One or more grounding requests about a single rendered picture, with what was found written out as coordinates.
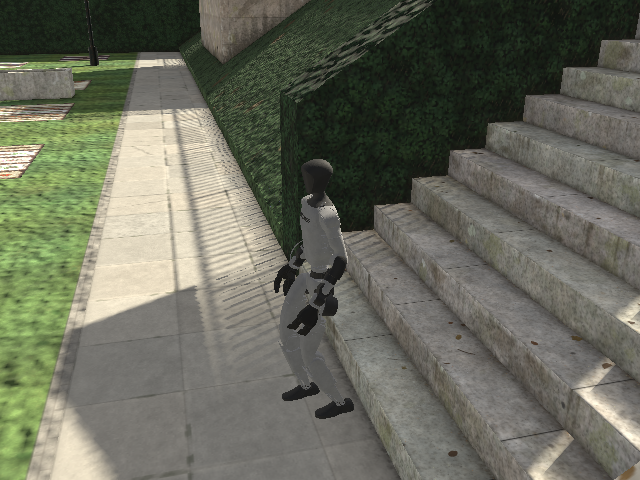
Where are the stairs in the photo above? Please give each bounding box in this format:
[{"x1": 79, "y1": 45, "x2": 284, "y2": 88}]
[{"x1": 299, "y1": 13, "x2": 640, "y2": 480}]

